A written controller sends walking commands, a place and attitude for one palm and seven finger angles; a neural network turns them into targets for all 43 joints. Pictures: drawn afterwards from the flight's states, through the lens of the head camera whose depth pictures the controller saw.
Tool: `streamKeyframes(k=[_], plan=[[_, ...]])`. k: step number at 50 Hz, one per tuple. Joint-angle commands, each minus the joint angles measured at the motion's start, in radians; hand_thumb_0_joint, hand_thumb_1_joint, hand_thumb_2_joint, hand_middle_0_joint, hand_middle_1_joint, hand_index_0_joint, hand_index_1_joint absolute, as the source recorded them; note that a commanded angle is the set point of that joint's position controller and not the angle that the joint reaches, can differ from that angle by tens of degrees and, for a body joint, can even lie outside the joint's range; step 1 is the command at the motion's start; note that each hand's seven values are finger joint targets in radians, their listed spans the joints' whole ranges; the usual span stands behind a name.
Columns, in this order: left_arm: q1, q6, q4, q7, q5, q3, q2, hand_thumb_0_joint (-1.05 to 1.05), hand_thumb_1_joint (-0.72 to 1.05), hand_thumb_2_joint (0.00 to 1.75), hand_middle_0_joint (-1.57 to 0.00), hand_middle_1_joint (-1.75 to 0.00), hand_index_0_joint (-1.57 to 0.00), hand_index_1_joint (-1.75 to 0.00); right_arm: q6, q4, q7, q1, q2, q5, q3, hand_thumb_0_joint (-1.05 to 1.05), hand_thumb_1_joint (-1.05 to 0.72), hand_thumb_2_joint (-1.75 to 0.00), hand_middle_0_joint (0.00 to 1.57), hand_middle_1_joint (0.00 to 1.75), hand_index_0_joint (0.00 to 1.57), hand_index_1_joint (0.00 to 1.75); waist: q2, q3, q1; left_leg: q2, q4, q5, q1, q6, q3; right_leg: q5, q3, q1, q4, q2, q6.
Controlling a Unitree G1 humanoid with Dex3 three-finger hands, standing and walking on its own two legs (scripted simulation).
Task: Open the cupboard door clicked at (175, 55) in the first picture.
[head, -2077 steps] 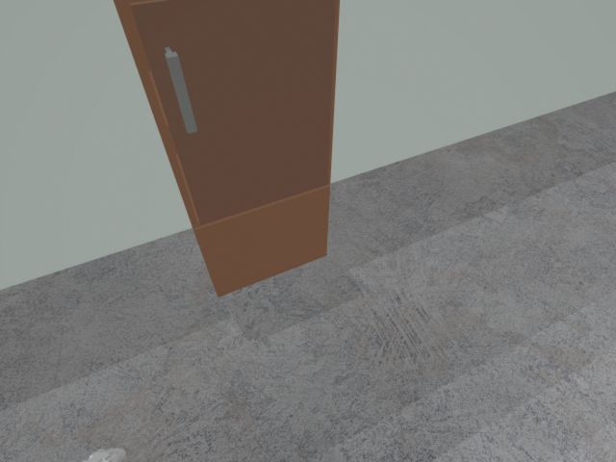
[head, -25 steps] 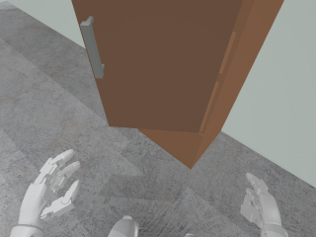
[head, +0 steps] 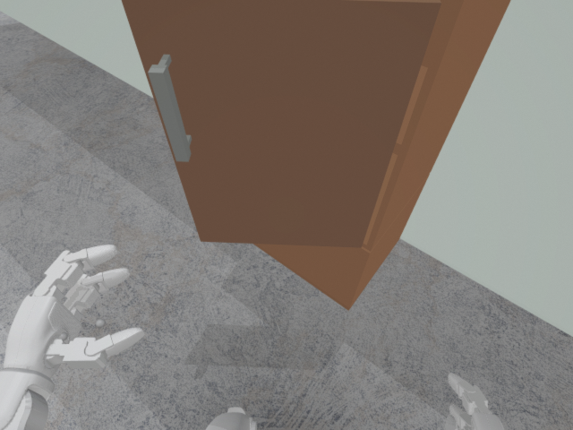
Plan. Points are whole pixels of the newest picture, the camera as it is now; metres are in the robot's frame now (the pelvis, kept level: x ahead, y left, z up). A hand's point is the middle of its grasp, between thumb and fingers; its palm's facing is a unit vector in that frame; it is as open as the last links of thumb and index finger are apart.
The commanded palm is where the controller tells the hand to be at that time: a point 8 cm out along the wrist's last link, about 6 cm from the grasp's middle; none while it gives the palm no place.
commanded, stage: raise the hand with hooked fingers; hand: left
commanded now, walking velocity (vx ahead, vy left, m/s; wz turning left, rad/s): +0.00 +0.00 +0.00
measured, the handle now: (175, 111) +0.57 +0.22 +0.13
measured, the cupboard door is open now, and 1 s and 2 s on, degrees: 36 36 36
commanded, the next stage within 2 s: move the hooked fingers beside the handle in 1.20 s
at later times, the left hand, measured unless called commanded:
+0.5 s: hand (50, 274) +0.26 +0.29 +0.12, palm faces +0.05 -1.00 -0.04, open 13.8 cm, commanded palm +0.24 +0.33 +0.13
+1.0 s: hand (61, 245) +0.29 +0.27 +0.15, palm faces +0.04 -1.00 -0.04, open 14.0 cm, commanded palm +0.26 +0.32 +0.15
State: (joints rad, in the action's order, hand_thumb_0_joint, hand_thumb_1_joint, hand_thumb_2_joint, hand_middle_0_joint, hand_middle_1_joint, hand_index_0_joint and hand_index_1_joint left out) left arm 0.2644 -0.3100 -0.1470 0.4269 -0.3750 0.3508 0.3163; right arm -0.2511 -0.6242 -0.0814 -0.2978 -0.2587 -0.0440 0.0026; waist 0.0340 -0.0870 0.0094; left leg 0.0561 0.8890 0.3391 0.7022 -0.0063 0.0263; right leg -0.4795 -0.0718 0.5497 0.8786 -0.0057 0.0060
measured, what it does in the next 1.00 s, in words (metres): stands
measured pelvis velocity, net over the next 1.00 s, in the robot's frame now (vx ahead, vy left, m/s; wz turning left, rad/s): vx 0.00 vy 0.00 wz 0.01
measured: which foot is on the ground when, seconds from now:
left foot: down 0.00-1.00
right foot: down 0.00-1.00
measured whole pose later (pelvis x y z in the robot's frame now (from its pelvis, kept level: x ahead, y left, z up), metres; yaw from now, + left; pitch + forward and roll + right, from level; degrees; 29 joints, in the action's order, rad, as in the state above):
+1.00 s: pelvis +0.00 +0.00 +0.03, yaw +1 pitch +2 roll -1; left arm -0.08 -0.09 -0.35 0.49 -0.34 0.44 0.43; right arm -0.22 -0.61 -0.11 -0.29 -0.29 -0.07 -0.04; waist 0.05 -0.03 0.00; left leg 0.04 0.64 0.23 0.44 0.00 0.03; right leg -0.37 -0.08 0.29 0.63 0.00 0.01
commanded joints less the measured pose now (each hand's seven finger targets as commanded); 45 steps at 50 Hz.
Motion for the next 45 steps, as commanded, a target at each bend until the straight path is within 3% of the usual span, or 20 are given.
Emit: streamKeyframes(k=[1, 8, 11, 18, 20, 23, 30, 33, 34, 35, 38, 40, 43, 45], plan=[[-0.119, -0.062, 0.224, -0.016, -0.019, 0.082, 0.197, 0.0, -0.17, 0.44, -0.28, -0.99, -0.28, -0.99, -0.071, 0.169, -0.019, 0.081, -0.136, -0.005, 0.046, 0.0, -0.9, -0.9, 0.2, 0.3, 0.2, 0.3, 0.026, -0.2, -0.022, -0.039, -0.144, -0.145, -0.304, -0.026, -0.05, 0.21, 0.017, 0.024, -0.173, 0.034, -0.003], [-0.235, -0.002, 0.205, -0.031, -0.009, 0.101, 0.242, 0.0, -0.34, 0.37, -0.29, -1.1, -0.29, -1.1, -0.058, 0.168, -0.027, 0.087, -0.143, -0.008, 0.027, 0.0, -0.9, -0.9, 0.2, 0.3, 0.2, 0.3, 0.062, -0.14, -0.022, -0.034, -0.217, -0.099, -0.35, -0.018, -0.076, 0.176, -0.003, -0.007, -0.213, 0.043, 0.011], [-0.288, 0.032, 0.201, -0.024, -0.001, 0.09, 0.244, 0.0, -0.41, 0.34, -0.29, -1.14, -0.29, -1.14, -0.05, 0.177, -0.03, 0.099, -0.14, -0.012, 0.019, 0.0, -0.9, -0.9, 0.2, 0.3, 0.2, 0.3, 0.093, -0.145, -0.021, -0.032, -0.247, -0.083, -0.382, -0.014, -0.081, 0.17, -0.008, -0.018, -0.231, 0.042, 0.01], [-0.396, 0.103, 0.137, -0.004, 0.006, 0.109, 0.287, 0.0, -0.5, 0.3, -0.3, -1.2, -0.3, -1.2, -0.037, 0.181, -0.037, 0.105, -0.144, -0.014, 0.004, 0.0, -0.9, -0.9, 0.2, 0.3, 0.2, 0.3, 0.061, -0.123, -0.023, -0.031, -0.295, -0.073, -0.426, -0.012, -0.096, 0.181, -0.012, -0.062, -0.278, 0.05, 0.016], [-0.444, 0.115, 0.143, 0.002, 0.01, 0.113, 0.299, 0.0, -0.5, 0.3, -0.3, -1.2, -0.3, -1.2, -0.036, 0.183, -0.039, 0.111, -0.141, -0.015, 0.0, 0.0, -0.9, -0.9, 0.2, 0.3, 0.2, 0.3, 0.096, -0.138, -0.02, -0.033, -0.302, -0.083, -0.449, -0.011, -0.093, 0.189, -0.011, -0.07, -0.286, 0.046, 0.015], [-0.476, 0.13, 0.113, 0.012, 0.006, 0.134, 0.328, 0.0, -0.5, 0.3, -0.3, -1.2, -0.3, -1.2, -0.033, 0.18, -0.042, 0.111, -0.145, -0.014, -0.004, 0.0, -0.9, -0.9, 0.2, 0.3, 0.2, 0.3, 0.072, -0.135, -0.025, -0.036, -0.311, -0.095, -0.458, -0.013, -0.093, 0.198, -0.008, -0.096, -0.307, 0.051, 0.018], [-0.586, 0.151, 0.083, 0.035, 0.005, 0.161, 0.382, 0.0, -0.5, 0.3, -0.3, -1.2, -0.3, -1.2, -0.035, 0.172, -0.049, 0.113, -0.146, -0.019, -0.009, 0.0, -0.9, -0.9, 0.2, 0.3, 0.2, 0.3, 0.095, -0.147, -0.022, -0.04, -0.338, -0.107, -0.503, -0.015, -0.09, 0.21, -0.003, -0.126, -0.345, 0.047, 0.017], [-0.608, 0.166, 0.029, 0.048, 0.0, 0.17, 0.398, 0.0, -0.5, 0.3, -0.3, -1.2, -0.3, -1.2, -0.034, 0.163, -0.052, 0.105, -0.15, -0.022, -0.008, 0.0, -0.9, -0.9, 0.2, 0.3, 0.2, 0.3, 0.056, -0.127, -0.023, -0.042, -0.341, -0.121, -0.499, -0.018, -0.083, 0.223, 0.001, -0.146, -0.367, 0.047, 0.017], [-0.631, 0.169, 0.03, 0.052, 0.003, 0.171, 0.405, 0.0, -0.5, 0.3, -0.3, -1.2, -0.3, -1.2, -0.035, 0.165, -0.051, 0.109, -0.15, -0.025, -0.009, 0.0, -0.9, -0.9, 0.2, 0.3, 0.2, 0.3, 0.083, -0.13, -0.021, -0.045, -0.345, -0.122, -0.504, -0.018, -0.079, 0.226, 0.002, -0.143, -0.369, 0.045, 0.016], [-0.639, 0.175, 0.011, 0.054, 0.004, 0.181, 0.418, 0.0, -0.5, 0.3, -0.3, -1.2, -0.3, -1.2, -0.034, 0.163, -0.052, 0.106, -0.15, -0.024, -0.008, 0.0, -0.9, -0.9, 0.2, 0.3, 0.2, 0.3, 0.072, -0.134, -0.022, -0.046, -0.348, -0.118, -0.506, -0.019, -0.08, 0.223, 0.003, -0.145, -0.374, 0.044, 0.015], [-0.579, 0.191, -0.063, 0.076, -0.007, 0.152, 0.37, 0.0, -0.5, 0.3, -0.3, -1.2, -0.3, -1.2, -0.031, 0.164, -0.048, 0.094, -0.152, -0.027, -0.003, 0.0, -0.9, -0.9, 0.2, 0.3, 0.2, 0.3, 0.002, -0.098, -0.024, -0.051, -0.338, -0.134, -0.478, -0.026, -0.066, 0.246, 0.011, -0.153, -0.386, 0.041, 0.012], [-0.589, 0.19, -0.042, 0.081, -0.003, 0.153, 0.382, 0.0, -0.5, 0.3, -0.3, -1.2, -0.3, -1.2, -0.031, 0.172, -0.043, 0.099, -0.155, -0.028, 0.0, 0.0, -0.9, -0.9, 0.2, 0.3, 0.2, 0.3, 0.047, -0.123, -0.028, -0.054, -0.333, -0.15, -0.488, -0.026, -0.058, 0.261, 0.015, -0.147, -0.377, 0.04, 0.01], [-0.596, 0.171, -0.014, 0.067, -0.005, 0.181, 0.414, 0.0, -0.5, 0.3, -0.3, -1.2, -0.3, -1.2, -0.03, 0.169, -0.042, 0.097, -0.154, -0.024, 0.003, 0.0, -0.9, -0.9, 0.2, 0.3, 0.2, 0.3, 0.021, -0.118, -0.029, -0.052, -0.326, -0.154, -0.485, -0.028, -0.052, 0.263, 0.024, -0.154, -0.382, 0.039, 0.008], [-0.605, 0.153, 0.017, 0.057, -0.005, 0.197, 0.42, 0.0, -0.5, 0.3, -0.3, -1.2, -0.3, -1.2, -0.033, 0.172, -0.04, 0.097, -0.15, -0.023, 0.004, 0.0, -0.9, -0.9, 0.2, 0.3, 0.2, 0.3, 0.065, -0.15, -0.031, -0.055, -0.326, -0.176, -0.503, -0.028, -0.048, 0.288, 0.024, -0.165, -0.374, 0.037, 0.008]])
